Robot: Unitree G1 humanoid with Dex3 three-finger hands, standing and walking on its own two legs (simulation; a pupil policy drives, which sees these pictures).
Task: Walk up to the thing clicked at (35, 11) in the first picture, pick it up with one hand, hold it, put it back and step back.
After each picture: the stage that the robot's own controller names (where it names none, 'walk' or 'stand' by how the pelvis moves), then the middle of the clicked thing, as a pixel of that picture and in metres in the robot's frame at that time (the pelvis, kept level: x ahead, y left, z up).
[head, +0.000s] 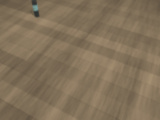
stand; (35, 8) +2.10 +0.68 -0.65
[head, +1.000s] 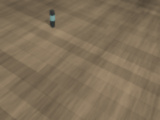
walk; (52, 18) +2.00 +0.35 -0.62
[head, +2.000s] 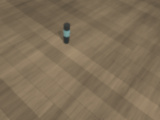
walk; (66, 33) +1.40 +0.12 -0.65
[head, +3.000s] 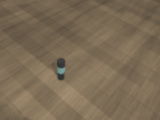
walk; (61, 69) +0.93 +0.14 -0.65
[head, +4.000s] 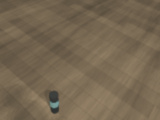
walk; (54, 102) +0.62 +0.17 -0.64
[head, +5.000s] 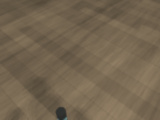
stand; (62, 119) +0.49 +0.17 -0.63
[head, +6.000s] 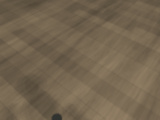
stand; out of the picture +0.45 +0.17 -0.65
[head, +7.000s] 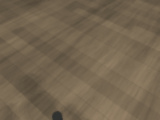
stand; out of the picture +0.47 +0.17 -0.66
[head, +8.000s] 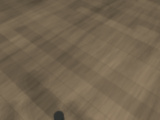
stand; out of the picture +0.46 +0.16 -0.66
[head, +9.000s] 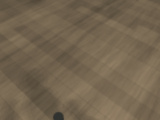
stand; out of the picture +0.45 +0.16 -0.66
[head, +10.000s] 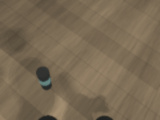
go down; (44, 79) +0.50 +0.17 -0.48
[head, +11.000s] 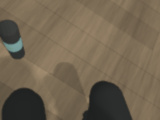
go down; (13, 42) +0.53 +0.24 -0.25
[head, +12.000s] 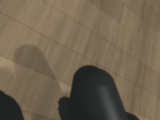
close in; out of the picture +0.51 +0.28 -0.18
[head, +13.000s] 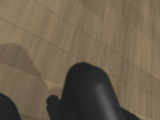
close; out of the picture +0.50 +0.30 -0.17
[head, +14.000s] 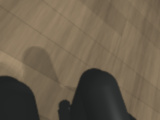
lift; out of the picture +0.42 +0.26 -0.14
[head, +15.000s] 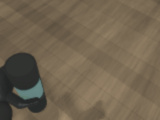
lift; (30, 88) +0.32 +0.16 +0.04
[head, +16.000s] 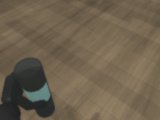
hold; (38, 92) +0.31 +0.15 +0.04
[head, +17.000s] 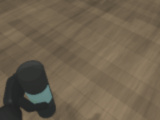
hold; (40, 94) +0.31 +0.14 +0.04
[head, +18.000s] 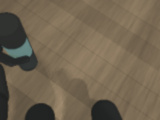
crouch; (19, 48) +0.45 +0.18 -0.03
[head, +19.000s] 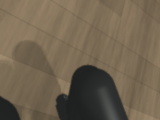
lower; out of the picture +0.48 +0.27 -0.16
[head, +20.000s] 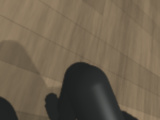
lower; out of the picture +0.47 +0.30 -0.18
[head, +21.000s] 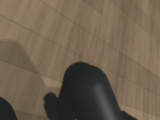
lower; out of the picture +0.47 +0.31 -0.18
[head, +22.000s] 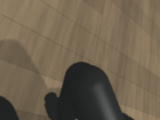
lower; out of the picture +0.47 +0.30 -0.18
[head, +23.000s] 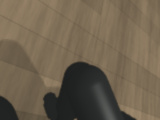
lower; out of the picture +0.47 +0.30 -0.18
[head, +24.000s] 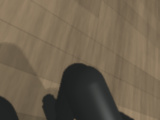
open; out of the picture +0.49 +0.28 -0.18
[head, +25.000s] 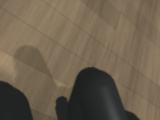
stand; out of the picture +0.47 +0.25 -0.19
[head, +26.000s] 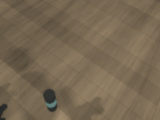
stand; (51, 101) +0.45 +0.15 -0.53
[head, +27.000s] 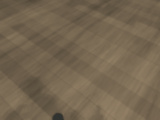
stand; out of the picture +0.44 +0.15 -0.60
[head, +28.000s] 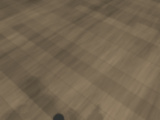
stand; out of the picture +0.44 +0.15 -0.60
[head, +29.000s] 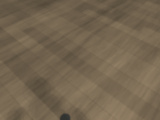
stand; out of the picture +0.46 +0.13 -0.65
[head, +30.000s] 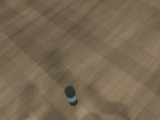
walk; (71, 96) +0.51 +0.15 -0.64
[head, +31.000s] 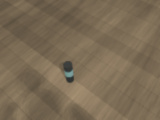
walk; (69, 72) +0.74 +0.13 -0.63
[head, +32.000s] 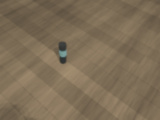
walk; (62, 53) +1.02 +0.17 -0.64
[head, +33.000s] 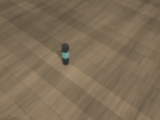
stand; (65, 54) +1.07 +0.16 -0.65
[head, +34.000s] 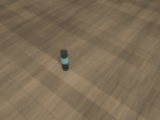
stand; (64, 60) +1.08 +0.18 -0.66
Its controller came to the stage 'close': yes
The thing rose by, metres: 0.68
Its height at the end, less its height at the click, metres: +0.00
